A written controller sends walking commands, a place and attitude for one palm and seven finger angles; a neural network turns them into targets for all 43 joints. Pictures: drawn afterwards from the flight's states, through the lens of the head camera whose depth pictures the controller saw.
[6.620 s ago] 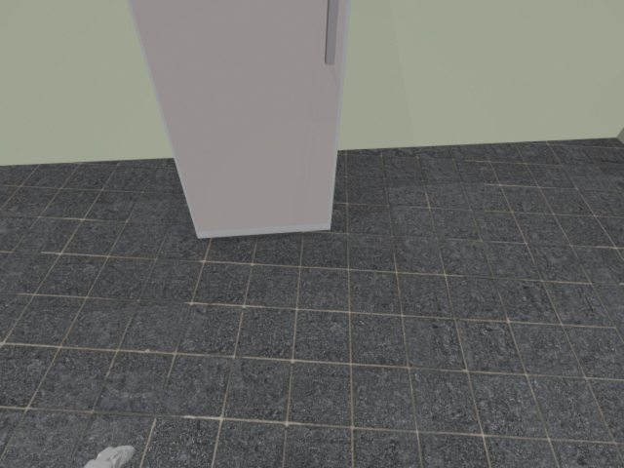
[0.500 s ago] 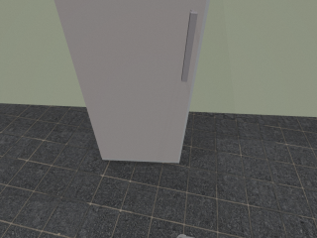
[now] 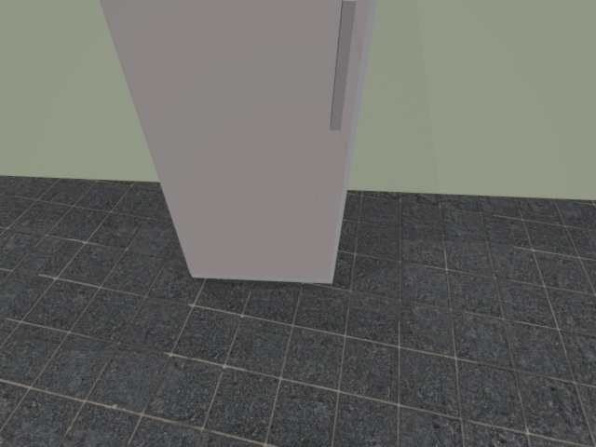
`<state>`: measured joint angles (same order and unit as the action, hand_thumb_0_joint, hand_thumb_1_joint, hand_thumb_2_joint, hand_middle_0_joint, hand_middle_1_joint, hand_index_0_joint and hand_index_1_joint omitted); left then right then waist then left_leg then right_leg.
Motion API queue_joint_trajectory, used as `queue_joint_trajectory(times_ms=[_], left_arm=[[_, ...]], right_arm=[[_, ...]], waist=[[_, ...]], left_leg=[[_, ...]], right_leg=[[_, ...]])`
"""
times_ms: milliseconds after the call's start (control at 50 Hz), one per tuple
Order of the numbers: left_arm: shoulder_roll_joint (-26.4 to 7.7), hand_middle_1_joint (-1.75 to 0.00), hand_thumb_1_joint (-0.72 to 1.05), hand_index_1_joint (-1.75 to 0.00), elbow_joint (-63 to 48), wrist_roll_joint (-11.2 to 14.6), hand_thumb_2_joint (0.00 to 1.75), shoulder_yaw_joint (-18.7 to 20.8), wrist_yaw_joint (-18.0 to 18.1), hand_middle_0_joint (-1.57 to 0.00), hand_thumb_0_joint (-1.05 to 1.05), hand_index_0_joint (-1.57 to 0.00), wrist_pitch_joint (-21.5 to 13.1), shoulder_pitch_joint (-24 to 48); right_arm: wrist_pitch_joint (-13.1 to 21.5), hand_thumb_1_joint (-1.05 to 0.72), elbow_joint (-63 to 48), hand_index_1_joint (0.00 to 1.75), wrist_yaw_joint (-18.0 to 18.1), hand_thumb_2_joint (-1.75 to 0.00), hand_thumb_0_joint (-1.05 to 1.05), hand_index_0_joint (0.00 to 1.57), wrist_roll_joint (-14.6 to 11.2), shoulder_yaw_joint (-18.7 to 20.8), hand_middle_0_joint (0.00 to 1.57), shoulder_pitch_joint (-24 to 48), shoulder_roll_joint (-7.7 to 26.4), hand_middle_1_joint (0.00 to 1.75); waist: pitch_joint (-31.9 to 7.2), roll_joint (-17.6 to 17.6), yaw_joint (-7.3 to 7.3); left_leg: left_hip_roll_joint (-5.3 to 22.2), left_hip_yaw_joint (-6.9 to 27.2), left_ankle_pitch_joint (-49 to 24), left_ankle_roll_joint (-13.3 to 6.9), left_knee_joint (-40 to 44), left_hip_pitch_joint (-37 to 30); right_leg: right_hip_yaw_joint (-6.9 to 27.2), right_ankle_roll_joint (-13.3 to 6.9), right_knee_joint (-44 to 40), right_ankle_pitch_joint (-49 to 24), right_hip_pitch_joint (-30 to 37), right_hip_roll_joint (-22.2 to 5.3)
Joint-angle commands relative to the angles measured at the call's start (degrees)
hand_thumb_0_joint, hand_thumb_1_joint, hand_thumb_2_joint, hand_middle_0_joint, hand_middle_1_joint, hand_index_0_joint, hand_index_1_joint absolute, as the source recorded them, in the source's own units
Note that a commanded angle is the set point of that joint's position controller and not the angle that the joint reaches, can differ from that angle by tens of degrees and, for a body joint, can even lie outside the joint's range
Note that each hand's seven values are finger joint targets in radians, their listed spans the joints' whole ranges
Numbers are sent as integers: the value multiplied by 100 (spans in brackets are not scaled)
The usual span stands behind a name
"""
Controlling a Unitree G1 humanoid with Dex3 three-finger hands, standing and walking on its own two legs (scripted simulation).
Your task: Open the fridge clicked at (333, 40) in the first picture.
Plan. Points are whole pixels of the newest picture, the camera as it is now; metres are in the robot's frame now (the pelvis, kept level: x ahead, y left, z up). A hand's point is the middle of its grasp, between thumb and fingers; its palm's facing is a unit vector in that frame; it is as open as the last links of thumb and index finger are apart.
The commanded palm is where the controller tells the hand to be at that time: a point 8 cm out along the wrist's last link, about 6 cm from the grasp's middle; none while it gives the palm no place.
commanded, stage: look again from close up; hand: right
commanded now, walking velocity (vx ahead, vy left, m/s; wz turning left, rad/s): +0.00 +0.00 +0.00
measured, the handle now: (340, 67) +0.82 -0.05 +0.15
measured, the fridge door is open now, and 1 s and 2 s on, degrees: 0 0 0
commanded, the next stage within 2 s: shuffle to correct the standing spot in 1.28 s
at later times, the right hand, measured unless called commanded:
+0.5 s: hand out of the picture +0.00 -0.17 -0.18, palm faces +0.02 +0.99 -0.16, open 7.4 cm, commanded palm none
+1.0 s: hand out of the picture +0.07 -0.17 -0.17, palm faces +0.00 +0.98 -0.19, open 7.4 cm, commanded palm none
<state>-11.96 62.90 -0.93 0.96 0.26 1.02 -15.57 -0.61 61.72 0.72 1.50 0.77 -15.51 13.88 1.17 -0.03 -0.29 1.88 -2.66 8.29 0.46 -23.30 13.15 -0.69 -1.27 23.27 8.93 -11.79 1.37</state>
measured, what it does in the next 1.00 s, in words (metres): shifts its weight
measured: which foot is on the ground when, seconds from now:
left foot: down 0.00-1.00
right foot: down 0.00-1.00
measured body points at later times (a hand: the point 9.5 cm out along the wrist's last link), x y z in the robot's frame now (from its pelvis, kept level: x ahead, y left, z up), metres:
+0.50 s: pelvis +0.03 -0.01 +0.00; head +0.04 -0.01 +0.45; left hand +0.02 +0.21 -0.16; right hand +0.00 -0.22 -0.16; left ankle +0.06 +0.12 -0.74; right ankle +0.04 -0.10 -0.74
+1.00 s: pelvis +0.06 +0.00 +0.00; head +0.06 +0.00 +0.45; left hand +0.05 +0.22 -0.16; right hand +0.07 -0.22 -0.16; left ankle +0.06 +0.12 -0.74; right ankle +0.04 -0.10 -0.74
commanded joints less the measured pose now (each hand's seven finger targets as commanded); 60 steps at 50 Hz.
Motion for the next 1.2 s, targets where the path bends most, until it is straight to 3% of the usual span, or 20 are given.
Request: queue_joint_trajectory(times_ms=[0, 100, 220, 280, 440, 580, 740, 860, 1180], left_arm=[[-740, -30, 90, -30, -200, -12, 90, 142, 57, -20, 0, -20, -75, -207], [-478, -30, 90, -30, -156, -9, 90, 119, 82, -20, 0, -20, -69, -351], [-368, -30, 90, -30, -163, 6, 90, 93, 95, -20, 0, -20, -130, -339], [-300, -30, 90, -30, -166, 20, 90, 83, 105, -20, 0, -20, -132, -367], [-133, -30, 90, -30, -101, 37, 90, 58, 141, -20, 0, -20, -196, -526], [-99, -30, 90, -30, -46, 50, 90, 45, 161, -20, 0, -20, -223, -521], [-135, -30, 90, -30, 8, 41, 90, 17, 168, -20, 0, -20, -219, -439], [-190, -30, 90, -30, 4, 38, 90, 18, 173, -20, 0, -20, -233, -411], [-219, -30, 90, -30, 54, 38, 90, -11, 187, -20, 0, -20, -237, -416]], right_arm=[[67, -90, -212, 30, 58, -90, 0, 20, -11, 132, 20, -211, 638, 30], [72, -90, -146, 30, 67, -90, 0, 20, -28, 100, 20, -423, 381, 30], [99, -90, -55, 30, 95, -90, 0, 20, -20, 64, 20, -612, 161, 30], [118, -90, 0, 30, 108, -90, 0, 20, -19, 43, 20, -706, 75, 30], [174, -90, 36, 30, 140, -90, 0, 20, -48, 15, 20, -803, -118, 30], [200, -90, 40, 30, 161, -90, 0, 20, -61, -4, 20, -717, -134, 30], [178, -90, 40, 30, 157, -90, 0, 20, -69, -9, 20, -565, -72, 30], [191, -90, 25, 30, 151, -90, 0, 20, -72, -3, 20, -516, -14, 30], [186, -90, 70, 30, 140, -90, 0, 20, -78, -2, 20, -462, 25, 30]], waist=[[556, 188, 49], [430, 169, 65], [331, -296, 10], [421, -69, 0], [146, -49, 20], [58, 71, 36], [299, 3, 23], [99, 1, 19], [243, 47, 27]], left_leg=[[487, 756, 1974, -95, 768, 210], [481, 771, 1818, -116, 691, 301], [384, 589, 1124, -99, 360, 39], [416, 581, 973, -105, 365, 23], [444, 532, 264, -135, 239, -84], [484, 530, -260, -145, 147, -200], [458, 547, -111, -128, 219, -181], [469, 542, -404, -145, 216, -343], [469, 534, -291, -139, 355, -387]], right_leg=[[707, -50, -753, 1870, -791, -590], [571, -27, -511, 1507, -672, -528], [772, -45, -779, 1585, -830, -669], [729, -53, -716, 1420, -864, -657], [577, -54, -485, 482, -458, -662], [450, -35, -314, -233, -217, -685], [443, -18, -442, -104, -217, -699], [420, -15, -381, -397, -28, -706], [418, -4, -515, -340, 55, -704]])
